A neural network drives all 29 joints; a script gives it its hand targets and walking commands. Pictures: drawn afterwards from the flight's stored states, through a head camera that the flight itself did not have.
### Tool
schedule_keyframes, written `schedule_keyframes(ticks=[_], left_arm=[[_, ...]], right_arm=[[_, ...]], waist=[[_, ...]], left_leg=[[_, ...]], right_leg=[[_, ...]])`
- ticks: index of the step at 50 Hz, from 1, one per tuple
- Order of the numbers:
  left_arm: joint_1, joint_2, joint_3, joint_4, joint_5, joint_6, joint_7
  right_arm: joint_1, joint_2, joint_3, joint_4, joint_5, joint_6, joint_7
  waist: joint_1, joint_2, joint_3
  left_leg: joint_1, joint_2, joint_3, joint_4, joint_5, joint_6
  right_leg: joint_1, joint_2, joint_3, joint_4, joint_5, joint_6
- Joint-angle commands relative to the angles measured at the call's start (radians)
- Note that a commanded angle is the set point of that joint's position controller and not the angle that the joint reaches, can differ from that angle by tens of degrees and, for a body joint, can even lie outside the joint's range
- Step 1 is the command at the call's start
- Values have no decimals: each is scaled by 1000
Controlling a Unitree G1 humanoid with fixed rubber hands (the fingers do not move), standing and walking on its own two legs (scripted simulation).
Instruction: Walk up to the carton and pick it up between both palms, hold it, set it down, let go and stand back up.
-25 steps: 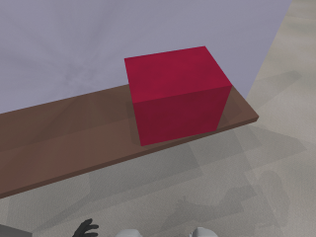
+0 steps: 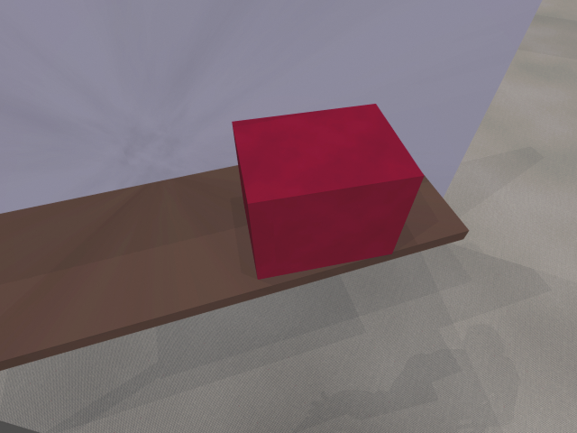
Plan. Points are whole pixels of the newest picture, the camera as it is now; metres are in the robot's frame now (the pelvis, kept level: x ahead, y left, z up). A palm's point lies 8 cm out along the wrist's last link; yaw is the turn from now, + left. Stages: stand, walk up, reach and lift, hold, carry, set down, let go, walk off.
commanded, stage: walk up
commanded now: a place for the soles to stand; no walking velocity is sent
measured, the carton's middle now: (316, 191) +0.51 -0.02 +0.00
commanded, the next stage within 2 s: none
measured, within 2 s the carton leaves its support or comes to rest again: neither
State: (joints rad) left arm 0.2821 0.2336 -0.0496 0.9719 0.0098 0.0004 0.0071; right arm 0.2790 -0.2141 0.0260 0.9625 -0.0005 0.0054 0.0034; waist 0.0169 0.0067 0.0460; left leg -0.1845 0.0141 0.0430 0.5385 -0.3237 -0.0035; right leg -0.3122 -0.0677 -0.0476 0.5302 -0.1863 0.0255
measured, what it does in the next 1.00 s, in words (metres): steps to the right, turning left: right foot, then left foot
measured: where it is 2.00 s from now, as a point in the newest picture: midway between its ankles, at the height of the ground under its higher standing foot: outside the picture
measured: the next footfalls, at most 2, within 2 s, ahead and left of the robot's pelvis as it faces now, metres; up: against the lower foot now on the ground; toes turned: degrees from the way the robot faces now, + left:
right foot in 0.34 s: +0.17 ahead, -0.23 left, +0.00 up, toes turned +18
left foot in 0.70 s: +0.09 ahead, -0.01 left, +0.00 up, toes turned +18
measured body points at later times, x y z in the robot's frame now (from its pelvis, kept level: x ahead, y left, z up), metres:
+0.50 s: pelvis +0.07 -0.13 -0.01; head +0.11 -0.13 +0.43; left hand +0.13 +0.12 -0.15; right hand +0.14 -0.39 -0.15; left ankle +0.03 +0.02 -0.68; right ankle +0.16 -0.24 -0.73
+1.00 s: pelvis +0.07 -0.13 +0.00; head +0.08 -0.12 +0.45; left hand +0.07 +0.12 -0.15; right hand +0.22 -0.33 -0.14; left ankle +0.05 -0.03 -0.73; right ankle +0.13 -0.24 -0.73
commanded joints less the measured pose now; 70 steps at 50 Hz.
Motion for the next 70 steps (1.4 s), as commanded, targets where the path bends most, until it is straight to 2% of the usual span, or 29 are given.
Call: schedule_keyframes(ticks=[1,2,3,5,11,13,14,15,16,17,18,20,23,29,33,34,35,36,37,38,40,42,43,45,47,50,56,68,70], left_arm=[[-123,165,68,-110,64,23,-30],[-133,148,68,-131,79,36,-35],[-107,135,63,-135,71,39,-42],[-78,129,61,-146,62,38,-46],[-144,88,54,-184,49,32,-61],[-60,93,59,-153,33,27,-54],[22,109,70,-121,30,22,-49],[102,159,91,-86,27,16,-40],[167,255,119,-84,21,14,-32],[154,307,123,-109,15,19,-23],[73,308,119,-123,2,31,-10],[-67,245,104,-163,-3,49,5],[-151,188,91,-171,14,40,9],[-128,178,90,-156,22,18,22],[-175,186,81,-158,24,25,19],[-154,171,72,-150,23,28,11],[-120,140,58,-146,18,28,0],[-75,100,44,-144,2,30,-7],[-105,70,46,-154,-7,35,4],[-135,87,49,-154,0,38,6],[-128,84,48,-142,2,28,2],[-72,74,43,-122,10,4,10],[-50,79,40,-118,12,-11,13],[-37,117,47,-118,19,-27,16],[-83,162,57,-110,-8,-12,6],[-68,115,39,-100,-8,-2,-3],[-22,119,38,-60,-5,-19,-3],[-13,135,39,16,-5,-18,9],[10,108,30,31,-2,-15,11]], right_arm=[[296,-231,-94,-26,-44,-34,-49],[310,-253,-108,-20,-44,-31,-72],[266,-254,-111,-29,-45,-31,-88],[187,-208,-102,-65,-48,-45,-92],[158,-165,-104,-109,-54,-73,-70],[103,-197,-107,-143,-58,-58,-58],[76,-209,-105,-159,-56,-48,-51],[114,-168,-84,-161,-53,-42,-42],[179,-105,-62,-181,-47,-39,-38],[215,-71,-49,-197,-35,-27,-44],[229,-80,-56,-185,-23,-9,-61],[178,-88,-56,-192,-21,-1,-65],[228,-100,-69,-161,-24,-5,-46],[110,-125,-86,-203,-22,13,-30],[129,-93,-83,-190,-11,4,-16],[126,-101,-86,-191,-11,-3,-14],[111,-137,-94,-202,-11,-10,-14],[57,-190,-101,-219,4,-15,-19],[13,-231,-119,-211,19,-13,-26],[-20,-194,-109,-204,20,-15,-27],[-50,-159,-93,-204,-8,-12,-34],[-90,-165,-81,-203,-20,-10,-31],[-92,-159,-74,-190,-21,-10,-21],[-38,-117,-56,-177,-11,-16,-6],[20,-81,-42,-139,-6,-3,-12],[-29,-120,-44,-105,1,0,-12],[-27,-116,-34,-50,3,-20,-8],[-17,-105,-20,-2,4,-36,-13],[-28,-128,-21,4,7,-42,-15]], waist=[[-103,-12,54],[-101,-3,117],[-75,20,151],[-33,99,149],[-33,215,64],[10,232,13],[50,165,-11],[71,28,-66],[92,-161,-152],[81,-255,-157],[51,-216,-151],[16,-166,-23],[-40,-187,2],[-10,-137,-1],[-54,-108,-33],[-54,-73,-42],[-41,25,-57],[-11,143,-66],[-25,159,-34],[-23,144,1],[-17,121,18],[14,113,-55],[22,85,-110],[-1,27,-197],[-53,-24,-129],[-23,-46,-1],[-15,-33,14],[-18,-37,4],[0,1,-5]], left_leg=[[117,330,-530,-303,-336,192],[115,415,-607,-330,-385,228],[104,428,-581,-334,-350,235],[86,368,-496,-291,-153,214],[11,243,-221,-138,450,166],[-122,193,-141,-46,509,126],[-203,152,-120,42,475,98],[-267,73,-81,181,346,62],[-345,-1,-62,359,36,21],[-336,-69,-74,496,-384,4],[-293,-40,-141,612,-438,19],[-304,8,-147,637,-366,21],[-188,16,-86,532,-243,1],[-190,24,-65,382,-191,-7],[-6,-1,-30,50,3,21],[28,2,-61,-38,57,33],[42,88,-197,-102,71,62],[-37,220,-406,-203,11,127],[-201,267,-433,-219,-21,200],[-230,246,-408,-235,-26,206],[-88,189,-294,-176,257,177],[-7,159,-209,-51,596,150],[10,146,-180,-9,625,132],[-34,111,-149,22,412,84],[13,65,-147,-69,105,60],[-43,76,-165,-105,102,69],[-76,76,-166,-169,18,62],[-116,116,-209,-227,73,59],[-130,116,-205,-232,89,58]], right_leg=[[-315,58,-38,262,-387,2],[-447,-11,49,374,-346,8],[-495,-47,81,410,-306,13],[-483,-78,117,429,-232,21],[-223,-49,26,287,-105,27],[21,9,-46,175,-20,1],[173,37,-72,72,112,-11],[319,45,-65,15,179,-18],[416,-119,117,-12,241,-64],[335,-318,388,-153,166,-145],[230,-354,447,-217,37,-215],[63,-297,343,-253,-199,-202],[-55,-236,182,-228,-173,-184],[-22,-336,208,-183,-60,-249],[-98,-279,100,-97,-111,-170],[-116,-246,63,-51,-126,-133],[-137,-192,4,43,-160,-86],[-115,-50,-77,160,-244,-40],[-11,-21,-44,234,-378,-38],[3,-18,-15,262,-372,-38],[-84,6,-29,202,-304,-44],[-10,3,-41,60,-70,-55],[68,-5,-34,-25,90,-63],[213,-92,66,-47,305,-91],[68,-136,134,-100,47,-124],[23,-90,94,-153,-57,-84],[52,-79,99,-172,-110,-80],[117,-46,61,-133,-55,-65],[149,-53,65,-137,-35,-62]])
